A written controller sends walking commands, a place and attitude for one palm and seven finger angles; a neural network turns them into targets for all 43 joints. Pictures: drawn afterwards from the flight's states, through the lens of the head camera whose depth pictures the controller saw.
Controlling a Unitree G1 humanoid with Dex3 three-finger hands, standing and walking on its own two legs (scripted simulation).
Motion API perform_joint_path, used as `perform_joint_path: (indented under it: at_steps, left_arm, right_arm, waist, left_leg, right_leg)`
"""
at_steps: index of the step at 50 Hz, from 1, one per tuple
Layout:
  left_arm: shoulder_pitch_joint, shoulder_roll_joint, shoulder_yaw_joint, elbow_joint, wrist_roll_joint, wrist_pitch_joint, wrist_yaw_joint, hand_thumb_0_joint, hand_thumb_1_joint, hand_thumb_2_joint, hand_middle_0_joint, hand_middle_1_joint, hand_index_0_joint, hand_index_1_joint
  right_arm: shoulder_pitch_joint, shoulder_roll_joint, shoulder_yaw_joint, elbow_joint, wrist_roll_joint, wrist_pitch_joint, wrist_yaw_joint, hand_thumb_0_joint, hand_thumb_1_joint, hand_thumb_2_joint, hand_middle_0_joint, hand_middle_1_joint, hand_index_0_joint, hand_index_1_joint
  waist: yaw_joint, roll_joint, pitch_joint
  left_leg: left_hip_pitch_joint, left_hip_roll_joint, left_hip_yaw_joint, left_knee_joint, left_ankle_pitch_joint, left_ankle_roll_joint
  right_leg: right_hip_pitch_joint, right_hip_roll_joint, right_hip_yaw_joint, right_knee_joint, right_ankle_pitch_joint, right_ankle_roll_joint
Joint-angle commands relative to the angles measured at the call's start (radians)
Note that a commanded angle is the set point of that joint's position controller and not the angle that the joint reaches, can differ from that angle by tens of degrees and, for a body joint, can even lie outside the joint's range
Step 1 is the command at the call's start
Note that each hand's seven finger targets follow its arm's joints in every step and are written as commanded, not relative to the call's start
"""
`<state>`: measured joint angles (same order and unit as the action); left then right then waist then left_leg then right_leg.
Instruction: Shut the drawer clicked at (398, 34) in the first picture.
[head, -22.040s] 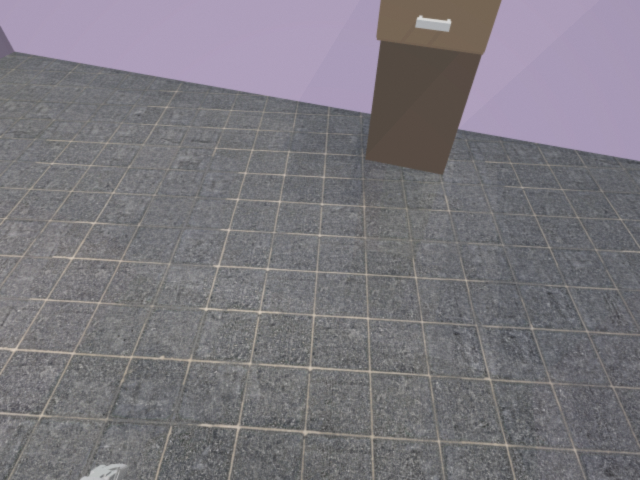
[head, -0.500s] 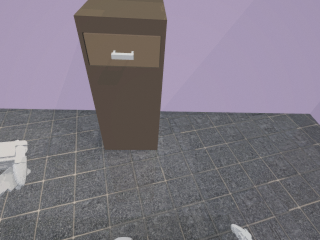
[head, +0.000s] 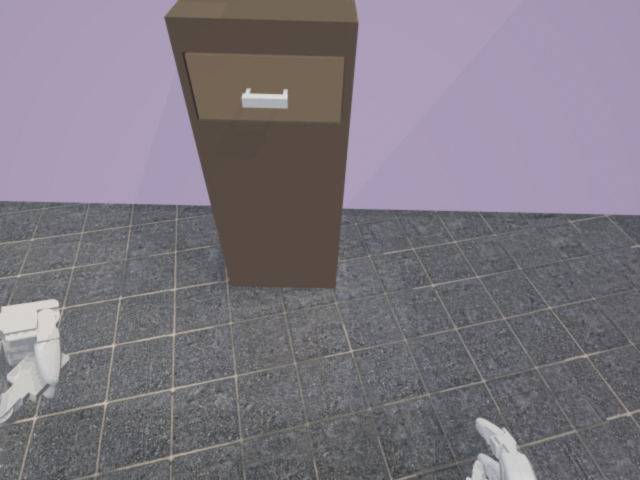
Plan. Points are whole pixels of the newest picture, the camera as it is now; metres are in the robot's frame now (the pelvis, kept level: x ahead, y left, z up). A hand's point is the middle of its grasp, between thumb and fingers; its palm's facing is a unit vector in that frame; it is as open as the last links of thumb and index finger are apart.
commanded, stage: stop stepping back and stand still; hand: left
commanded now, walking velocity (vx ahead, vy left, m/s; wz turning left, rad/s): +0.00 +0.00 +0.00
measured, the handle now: (266, 96) +0.90 +0.19 +0.04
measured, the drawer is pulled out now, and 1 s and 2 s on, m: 0.00 0.00 0.00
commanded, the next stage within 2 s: let the arm hang, fingers relaxed in 0.20 s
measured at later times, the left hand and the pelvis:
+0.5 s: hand out of the picture +0.14 +0.25 -0.11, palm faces +0.02 -0.93 -0.37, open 3.1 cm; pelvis -0.01 +0.02 -0.01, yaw +1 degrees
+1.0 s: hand out of the picture -0.02 +0.23 -0.16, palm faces +0.01 -0.96 -0.27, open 6.5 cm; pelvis -0.01 +0.01 +0.01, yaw +1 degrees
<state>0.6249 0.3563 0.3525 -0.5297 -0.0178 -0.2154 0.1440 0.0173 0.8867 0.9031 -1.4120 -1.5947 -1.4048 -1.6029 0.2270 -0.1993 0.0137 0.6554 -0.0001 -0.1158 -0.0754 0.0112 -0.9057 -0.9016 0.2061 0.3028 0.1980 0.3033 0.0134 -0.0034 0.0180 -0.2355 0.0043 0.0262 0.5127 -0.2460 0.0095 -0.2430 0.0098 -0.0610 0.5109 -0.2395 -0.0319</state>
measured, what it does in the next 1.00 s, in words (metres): stands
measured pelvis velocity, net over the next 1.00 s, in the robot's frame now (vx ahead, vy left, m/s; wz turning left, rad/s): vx -0.01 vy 0.01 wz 0.01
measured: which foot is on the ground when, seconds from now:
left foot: down 0.00-1.00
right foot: down 0.00-1.00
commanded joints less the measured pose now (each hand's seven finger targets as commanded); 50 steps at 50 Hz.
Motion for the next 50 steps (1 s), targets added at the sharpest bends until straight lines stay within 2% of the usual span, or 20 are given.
perform_joint_path:
  at_steps: [1,3,7,14,15,16,17,19,21,22,25,27,28,32,35,39,43,45,47,50]
  left_arm:
    - [-0.052,0.164,0.107,-0.225,0.0,-0.067,0.02,0.0,0.9,0.9,-1.4,-1.6,-1.4,-1.6]
    - [-0.037,0.166,0.107,-0.236,-0.002,-0.066,0.019,0.0,0.9,0.9,-1.4,-1.6,-1.4,-1.6]
    - [0.016,0.168,0.123,-0.215,-0.013,-0.065,0.018,0.0,0.9,0.9,-1.4,-1.6,-1.4,-1.6]
    - [0.021,0.16,0.118,-0.202,-0.022,-0.059,0.015,0.0,0.9,0.9,-1.4,-1.6,-1.4,-1.6]
    - [-0.15,0.073,-0.25,0.621,0.076,0.09,-0.131,0.0,0.9,0.9,-1.4,-1.6,-1.4,-1.6]
    - [-0.154,0.058,-0.218,0.64,0.059,0.169,-0.145,0.0,0.9,0.9,-1.36,-1.557,-1.36,-1.557]
    - [-0.178,0.028,-0.232,0.676,0.055,0.185,-0.145,0.0,0.9,0.9,-1.32,-1.513,-1.32,-1.513]
    - [-0.249,0.033,-0.249,0.774,0.056,0.194,-0.144,0.0,0.9,0.9,-1.24,-1.427,-1.24,-1.427]
    - [-0.316,0.065,-0.258,0.905,0.058,0.201,-0.143,0.0,0.9,0.9,-1.16,-1.34,-1.16,-1.34]
    - [-0.348,0.076,-0.265,0.978,0.056,0.204,-0.142,0.0,0.9,0.9,-1.12,-1.297,-1.12,-1.297]
    - [-0.401,0.074,-0.296,1.176,0.046,0.213,-0.136,0.0,0.9,0.9,-1.0,-1.167,-1.0,-1.167]
    - [-0.406,0.068,-0.31,1.286,0.04,0.214,-0.136,0.0,0.9,0.9,-0.92,-1.08,-0.92,-1.08]
    - [-0.401,0.069,-0.315,1.33,0.039,0.213,-0.135,0.0,0.9,0.9,-0.88,-1.037,-0.88,-1.037]
    - [-0.373,0.016,-0.312,1.475,0.036,0.209,-0.132,0.0,0.9,0.9,-0.72,-0.863,-0.72,-0.863]
    - [-0.371,0.023,-0.319,1.539,0.031,0.205,-0.132,0.0,0.9,0.9,-0.6,-0.733,-0.6,-0.733]
    - [-0.367,0.013,-0.326,1.598,0.028,0.205,-0.128,0.0,0.9,0.9,-0.44,-0.56,-0.44,-0.56]
    - [-0.349,0.008,-0.328,1.634,0.028,0.206,-0.124,0.0,0.9,0.9,-0.28,-0.387,-0.28,-0.387]
    - [-0.353,0.001,-0.329,1.643,0.028,0.207,-0.122,0.0,0.9,0.9,-0.2,-0.3,-0.2,-0.3]
    - [-0.359,-0.001,-0.328,1.649,0.028,0.21,-0.121,0.0,0.9,0.9,-0.2,-0.3,-0.2,-0.3]
    - [-0.361,-0.006,-0.325,1.647,0.029,0.208,-0.119,0.0,0.9,0.9,-0.2,-0.3,-0.2,-0.3]
  right_arm:
    - [-0.112,-0.117,-0.038,-0.176,-0.001,-0.064,-0.01,0.0,-0.9,-0.9,0.2,0.3,0.2,0.3]
    - [-0.112,-0.12,-0.043,-0.183,-0.001,-0.067,-0.007,0.0,-0.9,-0.9,0.2,0.3,0.2,0.3]
    - [-0.112,-0.115,-0.044,-0.189,0.0,-0.054,-0.002,0.0,-0.9,-0.9,0.2,0.3,0.2,0.3]
    - [-0.121,-0.113,-0.045,-0.199,0.002,-0.034,-0.007,0.0,-0.9,-0.9,0.2,0.3,0.2,0.3]
    - [-0.159,-0.32,-0.108,0.058,0.005,-0.076,0.09,0.0,-0.9,-0.9,0.2,0.3,0.2,0.3]
    - [-0.078,-0.259,-0.107,0.04,0.014,-0.005,0.092,0.0,-0.9,-0.9,0.2,0.3,0.2,0.3]
    - [-0.065,-0.23,-0.089,0.039,0.006,0.018,0.09,0.0,-0.9,-0.9,0.2,0.3,0.2,0.3]
    - [-0.072,-0.231,-0.073,0.032,-0.01,0.042,0.084,0.0,-0.9,-0.9,0.2,0.3,0.2,0.3]
    - [-0.084,-0.241,-0.069,0.053,-0.017,0.061,0.08,0.0,-0.9,-0.9,0.2,0.3,0.2,0.3]
    - [-0.088,-0.246,-0.068,0.075,-0.019,0.072,0.078,0.0,-0.9,-0.9,0.2,0.3,0.2,0.3]
    - [-0.095,-0.216,-0.048,0.141,-0.026,0.096,0.078,0.0,-0.9,-0.9,0.2,0.3,0.2,0.3]
    - [-0.091,-0.206,-0.038,0.188,-0.025,0.102,0.074,0.0,-0.9,-0.9,0.2,0.3,0.2,0.3]
    - [-0.082,-0.202,-0.037,0.206,-0.022,0.105,0.073,0.0,-0.9,-0.9,0.2,0.3,0.2,0.3]
    - [-0.028,-0.159,-0.035,0.292,-0.023,0.113,0.062,0.0,-0.9,-0.9,0.2,0.3,0.2,0.3]
    - [0.023,-0.151,-0.037,0.34,-0.019,0.116,0.058,0.0,-0.9,-0.9,0.2,0.3,0.2,0.3]
    - [0.063,-0.141,-0.038,0.392,-0.016,0.117,0.054,0.0,-0.9,-0.9,0.2,0.3,0.2,0.3]
    - [0.087,-0.133,-0.038,0.42,-0.014,0.115,0.05,0.0,-0.9,-0.9,0.2,0.3,0.2,0.3]
    - [0.095,-0.12,-0.037,0.432,-0.015,0.116,0.049,0.0,-0.9,-0.9,0.2,0.3,0.2,0.3]
    - [0.101,-0.119,-0.039,0.439,-0.016,0.119,0.05,0.0,-0.9,-0.9,0.2,0.3,0.2,0.3]
    - [0.102,-0.105,-0.039,0.446,-0.018,0.118,0.051,0.0,-0.9,-0.9,0.2,0.3,0.2,0.3]
  waist:
    - [-0.011,0.064,-0.083]
    - [-0.012,0.074,-0.102]
    - [-0.014,0.045,-0.11]
    - [-0.018,0.047,-0.086]
    - [-0.059,0.065,-0.011]
    - [-0.044,0.06,-0.094]
    - [-0.035,0.032,-0.119]
    - [-0.022,-0.098,-0.11]
    - [-0.016,-0.176,-0.089]
    - [-0.019,-0.17,-0.078]
    - [-0.015,0.017,-0.041]
    - [-0.01,0.092,-0.047]
    - [-0.006,0.073,-0.045]
    - [-0.01,0.146,-0.032]
    - [-0.014,0.071,-0.031]
    - [-0.016,0.043,0.016]
    - [-0.011,0.034,0.014]
    - [-0.014,0.003,0.037]
    - [-0.017,-0.012,0.064]
    - [-0.017,-0.005,0.066]
  left_leg:
    - [-0.027,0.114,-0.124,-0.166,0.154,0.039]
    - [-0.01,0.098,-0.102,-0.147,0.192,0.029]
    - [-0.01,0.077,-0.08,-0.12,0.169,0.019]
    - [-0.008,0.076,-0.085,-0.142,0.133,0.016]
    - [-0.075,0.102,-0.102,0.035,0.305,0.028]
    - [-0.026,0.099,-0.091,0.012,0.322,0.017]
    - [-0.046,0.118,-0.127,0.002,0.264,0.038]
    - [-0.087,0.13,-0.168,-0.024,0.254,0.066]
    - [-0.095,0.098,-0.153,-0.027,0.206,0.058]
    - [-0.075,0.083,-0.147,-0.03,0.171,0.051]
    - [-0.061,0.075,-0.141,-0.098,0.113,0.041]
    - [-0.059,0.087,-0.15,-0.151,0.054,0.038]
    - [-0.058,0.09,-0.158,-0.164,0.031,0.038]
    - [-0.035,0.082,-0.136,-0.19,-0.05,0.032]
    - [-0.012,0.085,-0.127,-0.182,-0.017,0.032]
    - [-0.002,0.094,-0.127,-0.194,0.004,0.034]
    - [0.005,0.099,-0.131,-0.204,0.022,0.038]
    - [0.001,0.096,-0.124,-0.208,0.015,0.037]
    - [-0.005,0.091,-0.12,-0.214,-0.021,0.036]
    - [-0.003,0.087,-0.116,-0.211,-0.008,0.036]
  right_leg:
    - [0.098,-0.061,0.094,-0.075,0.143,0.03]
    - [0.115,-0.07,0.098,-0.082,0.188,0.025]
    - [0.118,-0.085,0.128,-0.123,0.205,0.017]
    - [0.088,-0.081,0.121,-0.147,0.159,0.019]
    - [-0.064,-0.15,0.059,0.016,0.305,-0.003]
    - [-0.055,-0.132,0.101,0.002,0.24,-0.005]
    - [-0.066,-0.114,0.074,0.028,0.119,-0.004]
    - [-0.029,-0.092,0.074,0.035,0.081,-0.003]
    - [0.003,-0.116,0.113,-0.016,0.11,-0.022]
    - [-0.009,-0.131,0.134,-0.041,0.091,-0.034]
    - [0.002,-0.126,0.146,-0.082,0.026,-0.034]
    - [0.038,-0.111,0.14,-0.106,-0.023,-0.023]
    - [0.051,-0.106,0.134,-0.122,-0.039,-0.02]
    - [0.056,-0.115,0.138,-0.183,-0.072,-0.028]
    - [0.062,-0.123,0.131,-0.205,-0.058,-0.031]
    - [0.036,-0.121,0.114,-0.212,-0.056,-0.03]
    - [0.05,-0.118,0.105,-0.199,-0.031,-0.028]
    - [0.039,-0.119,0.108,-0.206,-0.045,-0.026]
    - [0.017,-0.118,0.11,-0.215,-0.088,-0.025]
    - [0.014,-0.119,0.115,-0.214,-0.086,-0.024]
